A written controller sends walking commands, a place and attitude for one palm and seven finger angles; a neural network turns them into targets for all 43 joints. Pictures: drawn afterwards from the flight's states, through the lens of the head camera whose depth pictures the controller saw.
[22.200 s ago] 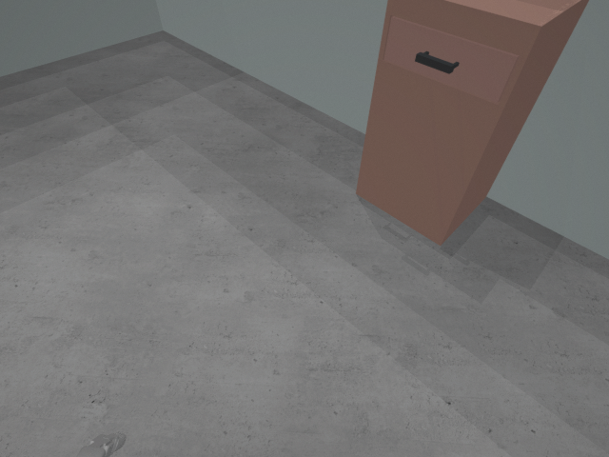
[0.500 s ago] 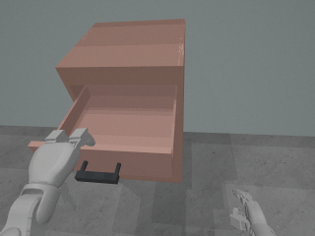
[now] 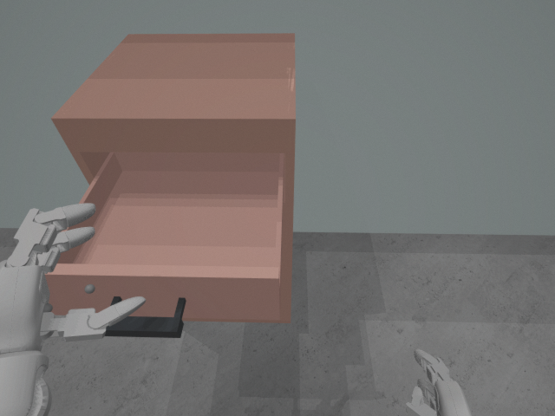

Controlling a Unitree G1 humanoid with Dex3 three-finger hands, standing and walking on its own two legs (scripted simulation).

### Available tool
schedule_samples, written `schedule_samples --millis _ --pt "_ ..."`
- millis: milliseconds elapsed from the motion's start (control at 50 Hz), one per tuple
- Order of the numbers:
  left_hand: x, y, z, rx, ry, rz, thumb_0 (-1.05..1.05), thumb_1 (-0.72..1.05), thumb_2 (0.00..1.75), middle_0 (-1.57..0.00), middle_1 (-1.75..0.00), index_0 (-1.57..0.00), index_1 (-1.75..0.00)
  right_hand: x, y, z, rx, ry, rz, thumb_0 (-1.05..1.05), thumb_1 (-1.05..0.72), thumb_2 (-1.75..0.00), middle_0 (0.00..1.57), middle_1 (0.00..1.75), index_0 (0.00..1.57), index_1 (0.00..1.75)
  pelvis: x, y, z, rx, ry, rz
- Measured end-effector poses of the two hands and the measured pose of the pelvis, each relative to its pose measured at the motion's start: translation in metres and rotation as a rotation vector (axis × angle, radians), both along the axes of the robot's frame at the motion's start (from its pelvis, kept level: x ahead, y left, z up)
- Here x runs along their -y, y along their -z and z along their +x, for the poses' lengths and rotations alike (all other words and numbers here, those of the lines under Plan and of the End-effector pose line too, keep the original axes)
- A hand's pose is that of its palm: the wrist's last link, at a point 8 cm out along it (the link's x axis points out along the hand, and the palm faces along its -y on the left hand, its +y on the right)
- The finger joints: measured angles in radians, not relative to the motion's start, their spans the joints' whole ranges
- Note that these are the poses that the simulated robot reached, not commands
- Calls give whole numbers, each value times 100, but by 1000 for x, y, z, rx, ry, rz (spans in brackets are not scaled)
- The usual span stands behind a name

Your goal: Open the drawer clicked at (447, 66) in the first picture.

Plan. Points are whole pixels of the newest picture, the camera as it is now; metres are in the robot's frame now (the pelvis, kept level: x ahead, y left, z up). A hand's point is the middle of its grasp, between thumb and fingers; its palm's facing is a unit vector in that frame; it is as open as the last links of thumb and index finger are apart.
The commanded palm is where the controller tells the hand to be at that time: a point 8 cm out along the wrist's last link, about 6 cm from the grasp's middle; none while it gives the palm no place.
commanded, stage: draw the hand back to the body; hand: left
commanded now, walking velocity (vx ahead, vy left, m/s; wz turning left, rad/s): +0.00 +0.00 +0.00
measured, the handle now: (145, 314) +0.26 +0.25 -0.03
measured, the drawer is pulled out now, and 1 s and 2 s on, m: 0.30 0.30 0.30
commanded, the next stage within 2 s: step back with the hand held close in 0.56 s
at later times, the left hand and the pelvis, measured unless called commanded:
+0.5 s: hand (59, 311) +0.17 +0.26 +0.15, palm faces +0.43 -0.82 -0.39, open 7.8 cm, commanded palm +0.12 +0.29 +0.17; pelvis -0.01 +0.01 +0.00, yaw +0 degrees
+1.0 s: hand (43, 343) +0.14 +0.26 +0.14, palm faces +0.29 -0.80 -0.52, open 7.4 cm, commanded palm +0.08 +0.30 +0.17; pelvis -0.04 +0.02 +0.00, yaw +1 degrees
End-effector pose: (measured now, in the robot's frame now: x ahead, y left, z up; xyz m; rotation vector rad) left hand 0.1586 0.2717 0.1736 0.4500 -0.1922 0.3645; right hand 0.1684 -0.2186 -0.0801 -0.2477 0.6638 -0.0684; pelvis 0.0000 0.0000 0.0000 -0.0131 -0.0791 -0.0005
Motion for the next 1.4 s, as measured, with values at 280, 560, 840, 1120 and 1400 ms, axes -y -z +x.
schedule_samples --millis 280,560,840,1120,1400 --pt "-16 -3 -16 -26 -47 29 0 45 71 -24 -59 -24 -59 -12 -6 15 46 3 23 1 -90 -90 20 30 20 30 -6 0 0 -4 2 -1" --pt "-20 3 -29 -22 -70 -14 1 83 87 -21 -34 -21 -34 -25 -12 13 68 -42 21 1 -90 -90 20 30 21 30 -8 -1 -9 12 -9 -1" --pt "-21 -4 -34 -49 -14 72 1 89 90 -21 -30 -21 -31 -11 -6 -7 -2 9 7 1 -90 -90 20 30 21 30 -12 0 -27 -72 -20 -9" --pt "-35 4 -68 -101 11 112 1 89 90 -21 -30 -21 -30 -10 -2 -42 -39 80 -21 1 -90 -90 20 30 20 30 -25 6 -57 -96 -15 6" --pt "-29 6 -108 37 17 73 1 89 90 -21 -30 -21 -30 -13 -2 -87 -9 56 -45 1 -90 -90 20 30 21 30 -25 17 -97 -94 -2 -8"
